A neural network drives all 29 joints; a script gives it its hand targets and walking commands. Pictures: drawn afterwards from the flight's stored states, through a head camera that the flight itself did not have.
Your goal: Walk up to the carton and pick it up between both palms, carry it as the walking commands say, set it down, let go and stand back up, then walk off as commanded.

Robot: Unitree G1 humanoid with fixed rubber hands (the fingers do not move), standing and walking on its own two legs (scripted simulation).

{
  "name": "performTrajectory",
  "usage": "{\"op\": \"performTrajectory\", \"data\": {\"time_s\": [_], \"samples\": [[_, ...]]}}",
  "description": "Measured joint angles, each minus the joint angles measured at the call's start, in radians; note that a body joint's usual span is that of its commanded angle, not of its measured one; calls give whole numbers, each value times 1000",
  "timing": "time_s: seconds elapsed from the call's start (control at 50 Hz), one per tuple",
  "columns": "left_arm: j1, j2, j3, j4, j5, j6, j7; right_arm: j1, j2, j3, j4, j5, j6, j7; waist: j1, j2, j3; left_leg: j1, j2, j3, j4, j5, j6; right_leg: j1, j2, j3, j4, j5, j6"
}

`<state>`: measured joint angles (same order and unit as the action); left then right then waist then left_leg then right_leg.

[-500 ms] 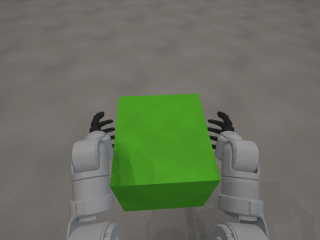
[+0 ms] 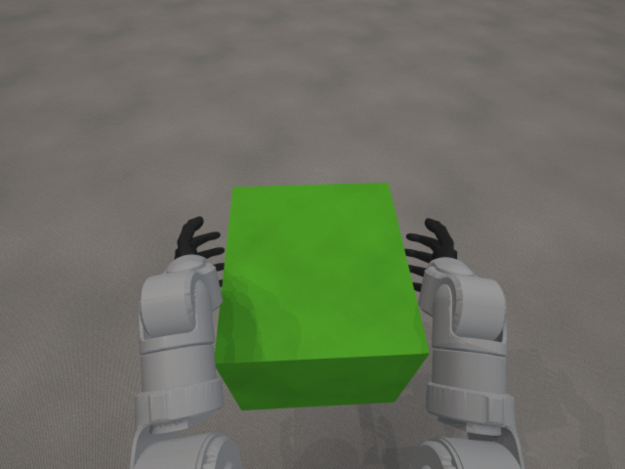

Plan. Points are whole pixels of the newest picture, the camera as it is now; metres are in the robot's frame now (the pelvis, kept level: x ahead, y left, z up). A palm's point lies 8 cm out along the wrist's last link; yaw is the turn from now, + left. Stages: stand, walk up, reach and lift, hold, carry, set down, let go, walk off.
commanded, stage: carry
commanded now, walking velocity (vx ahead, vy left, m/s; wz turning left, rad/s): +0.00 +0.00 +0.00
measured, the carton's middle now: (315, 296) +0.36 +0.00 +0.01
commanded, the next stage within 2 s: hold in 0.76 s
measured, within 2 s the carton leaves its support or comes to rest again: neither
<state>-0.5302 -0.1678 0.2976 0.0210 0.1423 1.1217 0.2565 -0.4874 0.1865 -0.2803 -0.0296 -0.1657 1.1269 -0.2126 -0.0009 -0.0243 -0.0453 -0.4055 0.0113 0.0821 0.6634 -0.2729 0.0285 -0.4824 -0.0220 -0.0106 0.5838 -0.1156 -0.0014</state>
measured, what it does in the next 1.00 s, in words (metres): stands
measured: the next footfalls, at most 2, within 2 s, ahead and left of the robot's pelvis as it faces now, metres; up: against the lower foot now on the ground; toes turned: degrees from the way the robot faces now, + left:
none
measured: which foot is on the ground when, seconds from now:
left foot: down 0.00-1.00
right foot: down 0.00-1.00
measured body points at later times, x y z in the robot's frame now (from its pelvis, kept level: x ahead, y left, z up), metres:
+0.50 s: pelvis +0.00 +0.00 +0.00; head -0.03 +0.00 +0.45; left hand +0.33 +0.15 +0.09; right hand +0.33 -0.16 +0.09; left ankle +0.05 +0.10 -0.72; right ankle +0.12 -0.12 -0.72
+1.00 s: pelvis +0.02 -0.02 +0.01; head -0.04 -0.04 +0.45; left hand +0.30 +0.17 +0.06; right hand +0.34 -0.14 +0.05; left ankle +0.05 +0.10 -0.72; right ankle +0.11 -0.12 -0.72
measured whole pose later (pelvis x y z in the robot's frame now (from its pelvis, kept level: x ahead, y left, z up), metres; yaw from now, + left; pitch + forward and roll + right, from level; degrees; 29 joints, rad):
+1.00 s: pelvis +0.02 -0.02 +0.01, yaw +8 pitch -5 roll +0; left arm -0.35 -0.17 0.28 0.41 0.21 0.71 0.14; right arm -0.31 0.17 -0.32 0.31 -0.28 0.75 -0.05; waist 0.00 0.05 -0.08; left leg -0.27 -0.03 -0.05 0.62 -0.26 0.01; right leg -0.31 0.02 0.02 0.57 -0.18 0.00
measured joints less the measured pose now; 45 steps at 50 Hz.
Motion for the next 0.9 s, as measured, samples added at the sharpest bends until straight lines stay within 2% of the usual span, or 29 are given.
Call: {"op": "performTrajectory", "data": {"time_s": [0.16, 0.24, 0.38, 0.46, 0.62, 0.76, 0.78, 0.84, 0.9], "samples": [[3, 0, 0, 5, 0, -25, -5, 14, 4, 0, 6, -5, -35, 13, 0, 1, -11, 0, 0, 0, 0, 6, -1, 0, 0, 0, 0, 5, 0], [11, 6, -1, 111, 19, -84, -22, 4, -19, 0, 109, -38, -76, 39, 0, 0, -32, 0, -1, 0, -2, 7, -1, 0, -1, 0, -1, 6, 0], [33, 4, -1, 117, 19, -115, -27, 25, -12, 0, 119, -23, -108, 31, 0, -1, -32, 0, -1, 0, -4, 8, -3, -1, -1, 0, -1, 6, 0], [36, 10, -1, 163, 19, -159, -31, 20, -23, 1, 171, -34, -152, 45, 0, -1, -40, 2, -1, -1, -7, 9, -3, 0, -1, -1, -1, 5, 0], [48, 12, -4, 205, 20, -200, -42, 50, -29, 10, 201, -34, -198, 52, 0, 2, -42, 2, -2, -2, -11, 9, -5, -1, -2, -2, -2, 3, 0], [59, 12, -16, 193, 21, -201, -44, 72, -26, 19, 157, 0, -181, 20, 0, 2, -44, 2, -2, -2, -12, 8, -5, -1, -2, -2, -2, 1, 0], [59, 12, -16, 199, 21, -204, -45, 67, -30, 19, 169, -9, -185, 28, 0, 2, -45, 2, -2, -2, -12, 8, -5, -1, -2, -2, -2, 1, 0], [73, 8, -16, 355, 67, -303, -114, 100, -69, 10, 301, -90, -283, 116, 0, 14, -37, 49, -15, -41, -29, 12, -5, 63, 25, 26, -8, -21, 0], [151, -1, -15, 389, 72, -348, -163, 174, -68, -10, 337, -114, -328, 170, 0, 33, -37, 96, -34, -92, -43, 13, -10, 127, 40, 39, -12, -50, 0]]}}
